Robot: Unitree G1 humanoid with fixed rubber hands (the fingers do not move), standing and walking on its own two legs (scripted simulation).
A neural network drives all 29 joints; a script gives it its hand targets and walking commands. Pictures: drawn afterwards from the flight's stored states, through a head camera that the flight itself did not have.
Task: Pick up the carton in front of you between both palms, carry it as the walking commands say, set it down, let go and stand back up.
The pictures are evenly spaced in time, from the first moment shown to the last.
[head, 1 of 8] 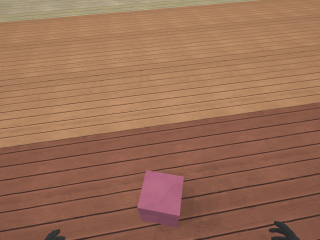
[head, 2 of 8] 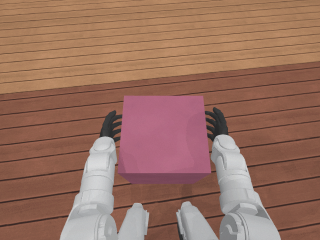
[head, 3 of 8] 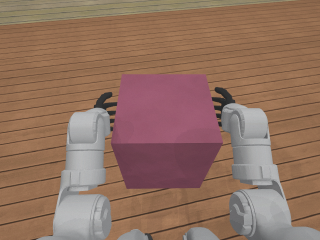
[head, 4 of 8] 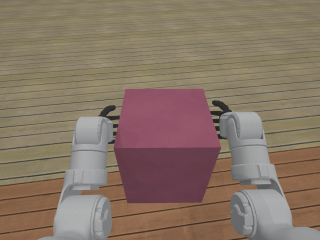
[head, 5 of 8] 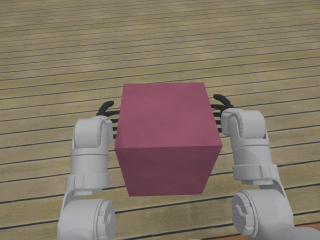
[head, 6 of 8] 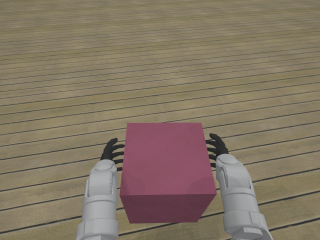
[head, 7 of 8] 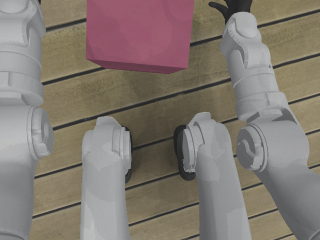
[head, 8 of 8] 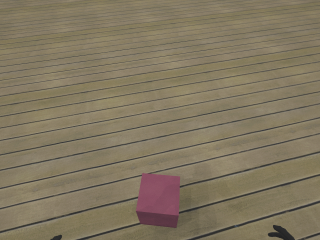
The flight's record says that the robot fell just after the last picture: no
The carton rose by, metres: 0.69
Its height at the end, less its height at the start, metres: -0.22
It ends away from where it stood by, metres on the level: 5.20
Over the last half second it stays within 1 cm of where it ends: yes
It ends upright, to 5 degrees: yes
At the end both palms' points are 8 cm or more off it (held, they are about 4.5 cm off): yes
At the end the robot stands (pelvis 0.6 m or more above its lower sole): yes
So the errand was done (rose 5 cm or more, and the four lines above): yes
